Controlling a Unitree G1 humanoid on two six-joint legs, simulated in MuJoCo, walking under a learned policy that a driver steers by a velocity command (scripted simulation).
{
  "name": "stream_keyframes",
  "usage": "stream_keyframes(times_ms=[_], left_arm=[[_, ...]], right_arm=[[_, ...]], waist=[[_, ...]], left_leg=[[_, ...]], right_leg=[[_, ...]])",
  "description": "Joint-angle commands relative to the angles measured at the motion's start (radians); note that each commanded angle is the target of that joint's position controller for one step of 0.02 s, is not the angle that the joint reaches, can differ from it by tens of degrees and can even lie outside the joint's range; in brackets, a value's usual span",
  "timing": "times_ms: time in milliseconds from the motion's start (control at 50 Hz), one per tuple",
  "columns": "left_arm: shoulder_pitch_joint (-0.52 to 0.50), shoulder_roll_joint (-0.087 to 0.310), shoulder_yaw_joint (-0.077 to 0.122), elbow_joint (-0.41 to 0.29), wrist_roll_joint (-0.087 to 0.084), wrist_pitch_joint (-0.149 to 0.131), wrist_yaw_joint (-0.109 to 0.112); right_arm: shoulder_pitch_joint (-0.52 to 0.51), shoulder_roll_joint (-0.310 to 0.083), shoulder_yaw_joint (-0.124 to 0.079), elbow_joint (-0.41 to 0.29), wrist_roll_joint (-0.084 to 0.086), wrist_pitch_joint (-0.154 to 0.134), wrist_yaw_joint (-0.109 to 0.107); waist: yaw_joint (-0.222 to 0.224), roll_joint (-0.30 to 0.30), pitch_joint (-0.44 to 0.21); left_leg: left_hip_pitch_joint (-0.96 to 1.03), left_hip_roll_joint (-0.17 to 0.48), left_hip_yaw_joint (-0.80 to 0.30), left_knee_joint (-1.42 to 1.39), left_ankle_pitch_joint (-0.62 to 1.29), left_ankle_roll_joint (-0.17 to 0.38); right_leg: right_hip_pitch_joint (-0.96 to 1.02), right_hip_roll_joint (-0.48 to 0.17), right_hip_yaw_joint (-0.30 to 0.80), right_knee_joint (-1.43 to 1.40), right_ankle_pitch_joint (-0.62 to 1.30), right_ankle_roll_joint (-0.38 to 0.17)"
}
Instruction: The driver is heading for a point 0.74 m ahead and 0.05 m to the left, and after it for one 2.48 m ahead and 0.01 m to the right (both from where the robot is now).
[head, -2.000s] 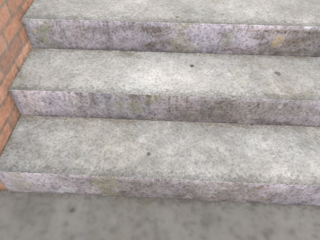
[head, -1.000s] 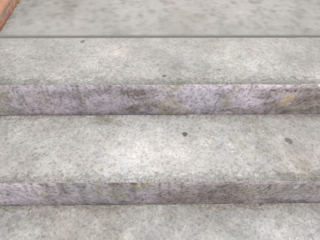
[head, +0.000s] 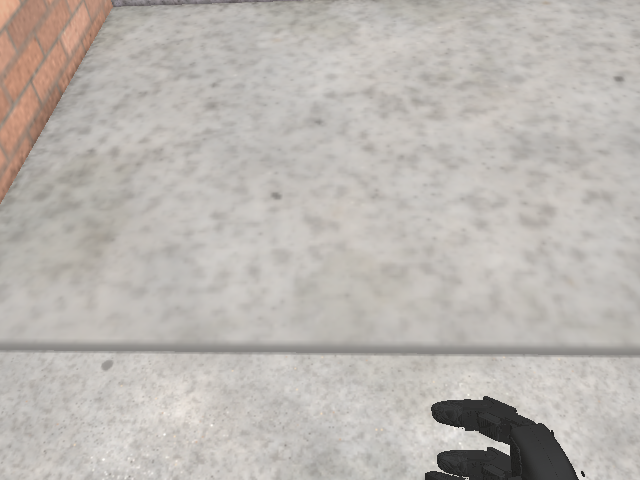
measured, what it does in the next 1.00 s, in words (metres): climbs: right foot 0.17 m higher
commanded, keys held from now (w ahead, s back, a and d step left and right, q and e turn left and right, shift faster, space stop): w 0.86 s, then w+q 0.14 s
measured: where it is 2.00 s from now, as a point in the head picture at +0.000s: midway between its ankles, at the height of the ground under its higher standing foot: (320, 174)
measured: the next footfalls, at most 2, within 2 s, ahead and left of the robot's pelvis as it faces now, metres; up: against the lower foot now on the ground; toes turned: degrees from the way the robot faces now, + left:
right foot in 0.52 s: +0.48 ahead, -0.15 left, +0.33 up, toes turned -6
left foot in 1.22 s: +0.82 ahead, +0.08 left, +0.33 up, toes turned +13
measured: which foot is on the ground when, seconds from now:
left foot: down 0.00-0.54, up 0.56-1.00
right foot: down 0.00-0.00, up 0.02-0.50, down 0.52-1.00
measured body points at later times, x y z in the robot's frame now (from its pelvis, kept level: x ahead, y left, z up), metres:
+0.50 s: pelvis +0.27 -0.04 +0.13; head +0.29 -0.02 +0.58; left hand +0.52 +0.05 +0.06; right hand +0.11 -0.20 +0.00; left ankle +0.12 +0.07 -0.61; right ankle +0.44 -0.14 -0.43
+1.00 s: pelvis +0.53 -0.08 +0.29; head +0.52 -0.09 +0.74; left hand +0.46 +0.13 +0.15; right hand +0.74 -0.26 +0.19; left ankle +0.70 +0.08 -0.36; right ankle +0.44 -0.14 -0.45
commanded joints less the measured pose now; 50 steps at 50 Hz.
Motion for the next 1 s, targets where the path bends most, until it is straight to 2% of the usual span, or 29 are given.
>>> stream_keyframes(times_ms=[20,40,60,80,100,140,160,200,220,260,280,340,380,420,460,500,520,540,560,580,600,620,640,680,720,780,840,880,1000], left_arm=[[-0.128,0.127,0.042,-0.118,-0.003,-0.081,-0.067],[-0.237,0.074,0.053,-0.217,-0.034,-0.089,-0.092],[-0.355,0.043,0.032,-0.314,-0.030,-0.078,-0.093],[-0.388,0.011,0.022,-0.353,-0.020,-0.067,-0.086],[-0.337,-0.002,0.013,-0.361,-0.020,-0.055,-0.079],[-0.255,-0.053,-0.024,-0.346,-0.040,-0.041,-0.078],[-0.241,-0.040,-0.030,-0.338,-0.050,-0.030,-0.073],[-0.312,0.002,-0.036,-0.366,-0.035,-0.013,-0.056],[-0.342,-0.015,-0.039,-0.357,-0.030,-0.002,-0.041],[-0.397,-0.034,-0.047,-0.381,-0.032,0.015,-0.019],[-0.486,-0.059,-0.062,-0.418,-0.038,0.011,-0.018],[-0.715,-0.025,-0.081,-0.531,-0.037,-0.026,-0.031],[-0.829,-0.033,-0.099,-0.589,-0.032,-0.031,-0.039],[-0.901,-0.028,-0.100,-0.621,-0.030,-0.025,-0.044],[-0.877,-0.037,-0.090,-0.597,-0.030,-0.031,-0.073],[-0.754,0.040,-0.045,-0.585,-0.043,-0.048,-0.089],[-0.615,0.112,-0.005,-0.546,-0.049,-0.046,-0.086],[-0.403,0.193,0.029,-0.479,-0.036,-0.043,-0.088],[-0.263,0.256,0.063,-0.422,-0.002,-0.024,-0.078],[-0.112,0.350,0.094,-0.343,0.002,0.010,-0.052],[-0.140,0.289,0.078,-0.318,0.025,0.016,-0.032],[-0.265,0.139,0.034,-0.301,0.017,0.007,-0.046],[-0.333,0.065,0.023,-0.278,0.023,-0.009,-0.067],[-0.365,-0.022,0.005,-0.201,0.031,-0.039,-0.088],[-0.365,-0.007,0.011,-0.175,0.017,-0.053,-0.100],[-0.385,0.049,0.017,-0.181,0.005,-0.060,-0.081],[-0.287,0.136,0.023,-0.163,0.000,-0.075,-0.041],[-0.194,0.195,0.038,-0.144,-0.006,-0.083,-0.013],[-0.090,0.204,0.063,-0.130,-0.002,-0.056,0.010]], right_arm=[[0.600,-0.278,-0.115,0.191,-0.050,0.061,-0.061],[0.514,-0.140,-0.081,0.234,-0.054,0.053,-0.060],[0.425,-0.042,-0.052,0.261,-0.041,0.036,-0.046],[0.416,0.008,-0.041,0.314,-0.026,0.025,-0.028],[0.394,0.063,-0.028,0.341,-0.034,0.014,-0.012],[0.353,0.074,-0.027,0.352,-0.042,0.013,0.010],[0.334,0.058,-0.029,0.344,-0.048,0.012,0.011],[0.317,0.024,-0.020,0.339,-0.054,-0.002,0.015],[0.393,0.003,-0.017,0.375,-0.060,-0.010,0.010],[0.495,-0.029,-0.012,0.410,-0.039,-0.005,-0.003],[0.560,-0.042,-0.016,0.434,-0.034,0.000,-0.012],[0.694,-0.053,-0.022,0.433,-0.018,0.018,-0.047],[0.747,-0.099,-0.042,0.426,-0.011,0.021,-0.089],[0.781,-0.111,-0.058,0.436,0.011,0.036,-0.116],[0.766,-0.092,-0.056,0.425,0.015,0.039,-0.106],[0.795,-0.131,-0.054,0.428,-0.016,0.028,-0.081],[0.759,-0.183,-0.062,0.420,-0.023,0.024,-0.077],[0.653,-0.231,-0.076,0.382,-0.030,0.011,-0.075],[0.705,-0.134,-0.068,0.363,-0.009,-0.016,-0.060],[0.631,-0.086,-0.063,0.345,-0.016,-0.046,-0.037],[0.603,-0.045,-0.078,0.335,-0.004,-0.055,-0.006],[0.465,-0.011,-0.071,0.242,0.009,-0.051,0.011],[0.333,-0.022,-0.069,0.154,0.007,-0.044,-0.001],[0.388,-0.027,-0.067,0.116,0.007,-0.019,-0.024],[0.469,0.010,-0.046,0.126,0.023,0.002,-0.031],[0.384,-0.050,-0.047,0.101,0.012,0.020,-0.056],[0.263,-0.118,-0.068,0.068,-0.001,0.009,-0.050],[0.163,-0.137,-0.079,0.061,0.019,0.006,-0.043],[-0.010,-0.122,-0.102,0.043,0.046,0.010,-0.010]], waist=[[-0.252,0.292,-0.350],[-0.145,0.204,-0.148],[-0.087,0.108,0.013],[-0.036,0.040,0.082],[0.024,-0.020,0.080],[0.106,-0.020,0.085],[0.125,-0.014,0.096],[0.128,0.024,0.107],[0.092,0.064,0.096],[0.055,0.121,0.132],[0.015,0.129,0.164],[-0.079,0.101,0.132],[-0.107,0.115,0.082],[-0.120,0.096,0.110],[-0.087,0.134,0.064],[0.013,0.272,-0.048],[0.103,0.337,-0.114],[0.207,0.347,-0.211],[0.179,0.030,-0.363],[0.205,-0.259,-0.400],[0.150,-0.207,-0.341],[0.069,-0.115,-0.128],[0.031,-0.009,-0.009],[-0.077,0.055,0.036],[-0.144,0.026,0.058],[-0.140,0.000,0.098],[-0.089,-0.078,0.040],[-0.028,-0.042,0.027],[0.060,-0.028,0.103]], left_leg=[[0.882,0.361,-1.264,-0.966,-0.370,0.293],[0.699,0.363,-1.171,-0.981,-0.309,0.178],[0.515,0.352,-0.960,-0.920,-0.185,0.132],[0.452,0.310,-0.769,-0.868,-0.058,0.084],[0.438,0.251,-0.602,-0.820,0.063,0.024],[0.416,0.185,-0.350,-0.783,0.201,-0.044],[0.382,0.174,-0.274,-0.794,0.191,-0.050],[0.220,0.142,-0.184,-0.851,0.199,-0.035],[0.242,0.161,-0.219,-0.862,0.219,0.007],[0.311,0.176,-0.285,-0.870,0.147,0.020],[0.401,0.196,-0.320,-0.874,0.180,0.012],[0.616,0.225,-0.402,-0.912,0.179,-0.009],[0.698,0.319,-0.474,-1.085,0.225,0.042],[0.830,0.328,-0.441,-1.139,0.335,0.058],[0.855,0.291,-0.289,-1.104,0.747,0.042],[0.839,0.279,-0.224,-0.954,1.607,0.046],[0.932,0.285,-0.219,-0.826,1.826,0.038],[0.843,0.270,-0.214,-0.627,1.867,0.033],[0.498,0.130,-0.228,-0.336,1.568,-0.009],[0.312,-0.038,-0.332,0.019,0.417,-0.032],[0.190,-0.089,-0.492,0.483,0.283,-0.051],[0.056,-0.053,-0.478,0.649,0.293,-0.017],[0.024,-0.022,-0.449,0.701,0.341,0.031],[0.009,0.002,-0.475,0.776,0.383,0.098],[-0.059,0.006,-0.482,0.701,0.410,0.117],[-0.037,0.017,-0.387,0.344,0.493,0.038],[0.029,0.057,-0.270,0.103,0.584,-0.038],[-0.025,0.097,-0.241,-0.051,0.615,-0.055],[-0.215,0.100,-0.281,-0.316,0.529,-0.046]], right_leg=[[-0.577,0.182,0.234,1.206,-0.047,-0.036],[-0.744,0.166,0.374,1.493,-0.071,-0.071],[-0.856,0.149,0.328,1.631,-0.091,-0.107],[-0.964,0.146,0.283,1.782,-0.113,-0.130],[-1.021,0.131,0.309,1.825,-0.078,-0.154],[-1.119,0.114,0.309,1.797,-0.038,-0.161],[-1.153,0.092,0.286,1.720,-0.029,-0.133],[-1.113,0.085,0.196,1.605,0.102,-0.073],[-1.168,0.092,0.141,1.738,0.127,-0.041],[-1.307,0.069,0.115,1.807,0.058,-0.007],[-1.430,0.066,0.119,1.848,0.023,-0.004],[-1.539,0.002,0.070,1.535,0.004,0.028],[-1.484,-0.080,-0.055,1.409,-0.107,0.062],[-1.418,-0.114,-0.062,1.228,-0.201,0.072],[-1.135,-0.067,-0.158,1.036,-0.294,0.030],[-0.701,0.086,-0.233,0.858,-0.462,-0.047],[-0.596,0.106,-0.161,0.752,-0.454,-0.080],[-0.369,0.038,0.042,0.692,-0.354,-0.130],[-0.024,-0.113,0.470,0.439,-0.615,-0.236],[0.124,-0.243,0.913,-0.055,-0.739,-0.289],[0.019,-0.296,1.044,-0.158,-0.678,-0.241],[-0.201,-0.274,0.855,-0.103,-0.622,-0.162],[-0.380,-0.256,0.637,-0.039,-0.541,-0.113],[-0.468,-0.179,0.374,-0.006,-0.340,-0.031],[-0.446,-0.115,0.160,0.001,-0.179,0.013],[-0.520,-0.041,-0.026,-0.115,-0.099,0.016],[-0.436,-0.043,-0.023,-0.220,0.048,-0.026],[-0.245,-0.093,0.028,-0.259,0.078,-0.023],[0.174,-0.219,0.013,-0.270,0.097,-0.008]])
